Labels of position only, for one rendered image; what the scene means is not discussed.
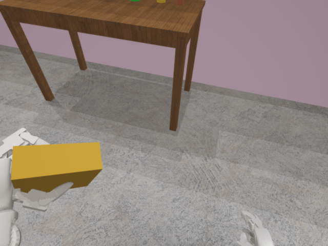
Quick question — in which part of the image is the table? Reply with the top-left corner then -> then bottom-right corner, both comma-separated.
0,0 -> 206,131

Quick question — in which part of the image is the robot left hand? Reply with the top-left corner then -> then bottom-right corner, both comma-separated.
0,128 -> 74,212

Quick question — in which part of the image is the left robot forearm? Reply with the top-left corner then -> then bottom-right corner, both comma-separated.
0,209 -> 22,246

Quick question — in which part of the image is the sponge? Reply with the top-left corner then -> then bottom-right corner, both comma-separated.
11,142 -> 103,193

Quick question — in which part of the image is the robot right hand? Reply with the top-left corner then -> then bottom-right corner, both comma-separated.
237,210 -> 275,246

